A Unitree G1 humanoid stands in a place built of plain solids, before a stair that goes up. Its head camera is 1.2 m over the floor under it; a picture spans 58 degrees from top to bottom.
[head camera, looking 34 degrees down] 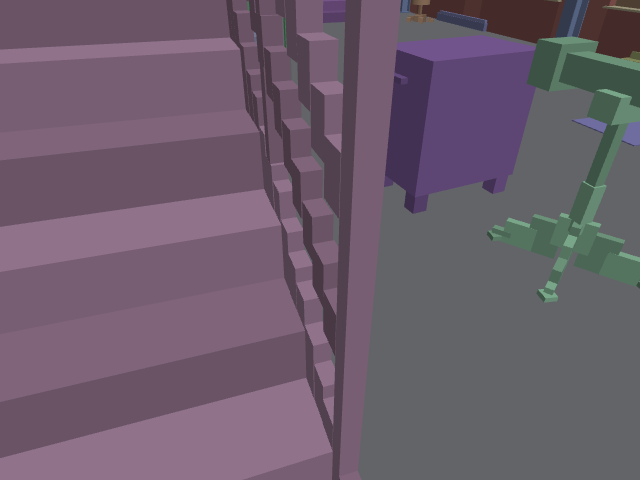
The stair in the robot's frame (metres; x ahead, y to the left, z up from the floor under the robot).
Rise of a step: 0.19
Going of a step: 0.23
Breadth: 1.01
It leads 18 degrees to the left of straight ahead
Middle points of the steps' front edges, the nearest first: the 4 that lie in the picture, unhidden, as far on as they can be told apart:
0.66 0.47 0.38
0.88 0.54 0.56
1.10 0.61 0.75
1.31 0.68 0.94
